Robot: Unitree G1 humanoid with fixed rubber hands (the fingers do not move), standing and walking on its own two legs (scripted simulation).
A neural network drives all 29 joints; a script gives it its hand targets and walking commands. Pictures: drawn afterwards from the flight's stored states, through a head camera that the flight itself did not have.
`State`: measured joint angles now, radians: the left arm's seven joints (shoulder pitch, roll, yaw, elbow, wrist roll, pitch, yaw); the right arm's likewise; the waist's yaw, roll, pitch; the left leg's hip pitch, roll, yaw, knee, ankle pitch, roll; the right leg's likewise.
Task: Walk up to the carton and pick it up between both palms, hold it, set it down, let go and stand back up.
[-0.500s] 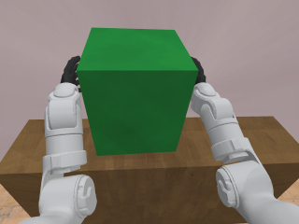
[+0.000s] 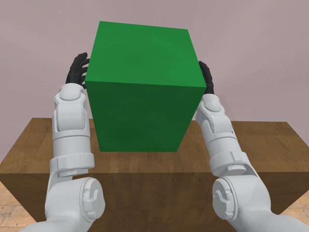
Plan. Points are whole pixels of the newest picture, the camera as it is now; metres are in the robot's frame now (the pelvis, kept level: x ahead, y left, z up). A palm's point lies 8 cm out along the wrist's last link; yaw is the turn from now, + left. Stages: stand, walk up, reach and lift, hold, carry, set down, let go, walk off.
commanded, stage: set down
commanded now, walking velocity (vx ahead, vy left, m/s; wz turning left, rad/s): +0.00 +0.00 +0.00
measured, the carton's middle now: (142, 93) +0.42 +0.00 +0.19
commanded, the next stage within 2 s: none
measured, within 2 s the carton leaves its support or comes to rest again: neither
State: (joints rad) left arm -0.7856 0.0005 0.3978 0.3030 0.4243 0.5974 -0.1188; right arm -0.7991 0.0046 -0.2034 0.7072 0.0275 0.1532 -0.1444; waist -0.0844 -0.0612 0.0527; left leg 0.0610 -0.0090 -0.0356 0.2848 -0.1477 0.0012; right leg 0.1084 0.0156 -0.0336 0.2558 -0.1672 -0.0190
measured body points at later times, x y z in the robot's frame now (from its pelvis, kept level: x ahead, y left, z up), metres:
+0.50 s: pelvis +0.00 +0.00 +0.00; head -0.02 +0.02 +0.45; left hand +0.41 +0.14 +0.19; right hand +0.40 -0.18 +0.18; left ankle +0.02 +0.12 -0.75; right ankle +0.00 -0.10 -0.75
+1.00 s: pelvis +0.01 -0.01 +0.00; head +0.00 +0.02 +0.45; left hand +0.43 +0.13 +0.14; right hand +0.42 -0.18 +0.15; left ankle +0.02 +0.12 -0.75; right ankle +0.00 -0.10 -0.75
